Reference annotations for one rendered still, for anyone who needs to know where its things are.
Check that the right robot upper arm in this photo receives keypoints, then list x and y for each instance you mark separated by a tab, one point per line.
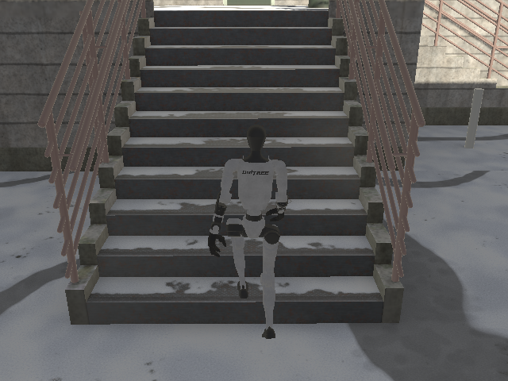
281	180

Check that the right robot hand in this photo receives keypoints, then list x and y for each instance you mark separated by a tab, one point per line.
274	211

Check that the robot right forearm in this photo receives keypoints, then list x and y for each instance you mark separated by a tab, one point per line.
281	206

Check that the robot right thigh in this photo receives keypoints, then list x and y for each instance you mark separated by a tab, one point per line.
270	246

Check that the robot left forearm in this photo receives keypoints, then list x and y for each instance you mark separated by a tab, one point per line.
219	213

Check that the left robot hand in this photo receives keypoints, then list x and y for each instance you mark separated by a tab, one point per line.
211	243

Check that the left robot upper arm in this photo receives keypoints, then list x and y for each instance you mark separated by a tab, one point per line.
227	180

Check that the robot torso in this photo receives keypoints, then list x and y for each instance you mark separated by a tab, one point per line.
254	191

